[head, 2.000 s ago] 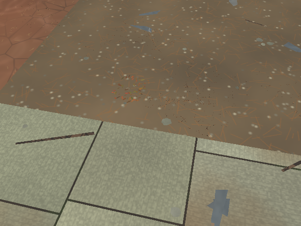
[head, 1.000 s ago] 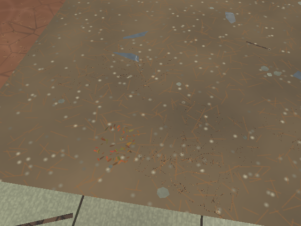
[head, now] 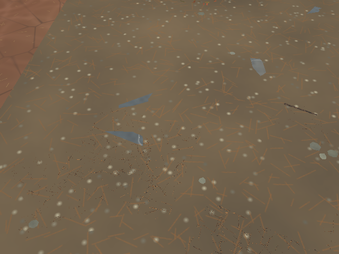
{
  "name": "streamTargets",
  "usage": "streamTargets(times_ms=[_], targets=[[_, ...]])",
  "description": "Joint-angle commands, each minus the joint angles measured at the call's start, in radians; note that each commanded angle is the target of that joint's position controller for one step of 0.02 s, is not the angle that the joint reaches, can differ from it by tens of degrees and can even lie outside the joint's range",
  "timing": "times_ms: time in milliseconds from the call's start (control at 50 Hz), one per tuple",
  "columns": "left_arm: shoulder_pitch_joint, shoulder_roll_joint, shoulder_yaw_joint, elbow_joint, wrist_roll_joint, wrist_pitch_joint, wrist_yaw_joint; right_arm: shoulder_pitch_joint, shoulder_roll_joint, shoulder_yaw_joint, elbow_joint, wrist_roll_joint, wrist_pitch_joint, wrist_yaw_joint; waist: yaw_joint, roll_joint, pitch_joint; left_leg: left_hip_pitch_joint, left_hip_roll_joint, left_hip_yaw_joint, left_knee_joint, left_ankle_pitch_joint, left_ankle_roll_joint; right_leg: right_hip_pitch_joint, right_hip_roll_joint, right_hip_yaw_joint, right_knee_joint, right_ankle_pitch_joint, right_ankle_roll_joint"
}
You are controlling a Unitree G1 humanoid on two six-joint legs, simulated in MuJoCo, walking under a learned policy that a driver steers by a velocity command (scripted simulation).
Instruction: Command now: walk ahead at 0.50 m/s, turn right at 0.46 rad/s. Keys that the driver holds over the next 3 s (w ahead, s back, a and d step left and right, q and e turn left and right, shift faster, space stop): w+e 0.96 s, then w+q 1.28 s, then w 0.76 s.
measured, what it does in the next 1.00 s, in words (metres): walks ahead, turning right: right foot, then left foot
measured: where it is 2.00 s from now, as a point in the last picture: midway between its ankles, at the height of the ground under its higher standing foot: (249, 145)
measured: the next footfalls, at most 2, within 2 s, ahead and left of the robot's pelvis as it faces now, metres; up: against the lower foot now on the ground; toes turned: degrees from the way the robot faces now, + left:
right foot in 0.30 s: +0.31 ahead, -0.15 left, +0.00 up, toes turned -13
left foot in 0.78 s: +0.66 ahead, -0.06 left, +0.00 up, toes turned -31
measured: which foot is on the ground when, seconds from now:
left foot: down 0.00-0.30, up 0.32-0.76, down 0.78-1.00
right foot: up 0.00-0.28, down 0.30-0.78, up 0.80-1.00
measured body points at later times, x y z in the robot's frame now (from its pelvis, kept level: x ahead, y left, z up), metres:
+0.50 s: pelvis +0.27 -0.09 +0.00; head +0.30 -0.11 +0.45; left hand +0.42 +0.16 -0.12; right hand +0.36 -0.39 -0.11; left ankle +0.36 +0.09 -0.66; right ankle +0.27 -0.15 -0.75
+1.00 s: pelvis +0.56 -0.13 +0.00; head +0.58 -0.14 +0.45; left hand +0.82 +0.03 -0.11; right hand +0.47 -0.41 -0.12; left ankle +0.62 -0.04 -0.75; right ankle +0.48 -0.26 -0.66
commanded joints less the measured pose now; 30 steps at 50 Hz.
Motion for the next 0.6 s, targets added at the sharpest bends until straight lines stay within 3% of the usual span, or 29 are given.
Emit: streamTargets(times_ms=[20, 100, 180, 240, 260, 280, 300, 320, 340, 360, 380, 400, 420, 480, 520, 600], targets=[[0.009, 0.024, 0.007, -0.051, 0.007, -0.002, -0.011, -0.056, -0.137, -0.025, -0.061, -0.002, -0.012, -0.019, 0.035, 0.098, 0.035, -0.013, 0.285, -0.111, -0.172, 0.236, 0.113, -0.048, -0.024, 0.029, -0.112, 0.151, 0.01], [-0.135, 0.001, -0.01, -0.108, 0.014, -0.007, -0.037, -0.004, -0.162, -0.03, -0.054, 0.009, 0.002, -0.032, -0.014, 0.076, 0.076, 0.053, 0.292, -0.023, -0.173, 0.264, 0.098, -0.045, -0.009, -0.062, -0.298, 0.233, 0.002], [-0.225, 0.002, -0.017, -0.174, 0.01, -0.005, -0.065, 0.051, -0.184, -0.04, -0.041, 0.025, 0.031, -0.033, -0.034, 0.081, 0.1, 0.205, 0.335, 0.022, -0.093, 0.395, 0.087, -0.079, 0.016, -0.124, -0.386, 0.127, -0.027], [-0.155, 0.055, 0.006, -0.194, 0.006, 0.001, -0.076, 0.009, -0.229, -0.053, -0.062, 0.038, 0.05, -0.039, 0.04, 0.14, 0.019, 0.237, 0.339, 0.064, 0.097, 0.854, 0.056, 0.107, 0.107, -0.208, -0.395, -0.02, -0.081], [-0.052, 0.093, 0.027, -0.177, 0.002, 0.002, -0.075, -0.011, -0.242, -0.055, -0.07, 0.04, 0.057, -0.04, 0.102, 0.15, -0.038, 0.218, 0.327, 0.073, 0.247, 0.956, 0.042, 0.242, 0.149, -0.226, -0.411, -0.046, -0.108], [0.111, 0.153, 0.06, -0.137, 0.0, 0.003, -0.064, -0.033, -0.239, -0.051, -0.08, 0.045, 0.06, -0.039, 0.19, 0.125, -0.123, 0.121, 0.285, 0.09, 0.47, 0.882, 0.006, 0.488, 0.189, -0.212, -0.497, 0.028, -0.148], [0.23, 0.255, 0.092, -0.11, 0.004, 0.012, -0.039, -0.017, -0.185, -0.033, -0.106, 0.017, 0.048, -0.037, 0.208, -0.038, -0.205, -0.157, 0.223, 0.088, 0.801, 0.403, -0.042, 0.777, 0.02, 0.069, -0.521, 0.037, -0.21], [0.167, 0.322, 0.092, -0.143, 0.007, -0.002, -0.041, 0.051, -0.055, 0.005, -0.164, 0.009, 0.009, -0.02, 0.083, -0.225, -0.315, -0.564, -0.015, -0.094, 1.139, -0.39, -0.096, 1.056, -0.21, 0.689, -0.693, -0.099, -0.424], [0.208, 0.231, 0.064, -0.146, 0.02, -0.011, -0.048, -0.07, -0.144, -0.009, -0.187, 0.053, -0.037, -0.003, 0.157, -0.088, -0.347, -0.678, 0.022, -0.278, 1.182, -0.368, -0.063, 1.069, -0.22, 0.73, -0.792, -0.134, -0.393], [0.171, 0.173, 0.048, -0.144, 0.023, -0.023, -0.047, -0.131, -0.158, -0.012, -0.206, 0.078, -0.055, 0.004, 0.146, -0.053, -0.217, -0.729, 0.07, -0.269, 1.133, -0.287, -0.031, 0.97, -0.187, 0.565, -0.78, -0.074, -0.342], [0.093, 0.134, 0.036, -0.158, 0.017, -0.032, -0.049, -0.129, -0.15, -0.013, -0.192, 0.061, -0.058, -0.003, 0.09, 0.048, -0.129, -0.674, 0.121, -0.269, 1.028, -0.209, -0.025, 0.802, -0.136, 0.429, -0.777, 0.031, -0.299], [0.028, 0.097, 0.024, -0.175, 0.017, -0.035, -0.046, -0.123, -0.167, -0.024, -0.179, 0.034, -0.047, -0.011, 0.055, 0.053, -0.095, -0.594, 0.151, -0.265, 0.936, -0.17, -0.032, 0.674, -0.095, 0.332, -0.784, 0.121, -0.268], [-0.001, 0.086, 0.017, -0.191, 0.024, -0.035, -0.04, -0.101, -0.172, -0.031, -0.176, 0.027, -0.031, -0.01, 0.026, 0.042, -0.08, -0.528, 0.168, -0.269, 0.896, -0.142, -0.042, 0.591, -0.072, 0.291, -0.806, 0.167, -0.26], [0.031, 0.135, 0.026, -0.192, 0.019, -0.041, -0.022, -0.126, -0.138, -0.028, -0.2, 0.007, 0.001, -0.015, 0.013, 0.04, -0.052, -0.497, 0.157, -0.241, 0.752, -0.07, -0.09, 0.485, -0.043, 0.228, -0.84, 0.272, -0.264], [0.065, 0.158, 0.032, -0.188, 0.017, -0.039, -0.008, -0.209, -0.124, -0.022, -0.23, 0.003, 0.006, -0.018, 0.036, 0.025, -0.025, -0.522, 0.135, -0.231, 0.607, 0.045, -0.113, 0.461, -0.017, 0.192, -0.845, 0.274, -0.247], [0.116, 0.154, 0.031, -0.18, 0.011, -0.028, 0.0, -0.342, -0.098, -0.007, -0.273, 0.014, -0.002, -0.005, 0.091, -0.03, -0.004, -0.447, 0.07, -0.219, 0.321, 0.269, -0.109, 0.43, 0.035, 0.161, -0.823, 0.148, -0.183]])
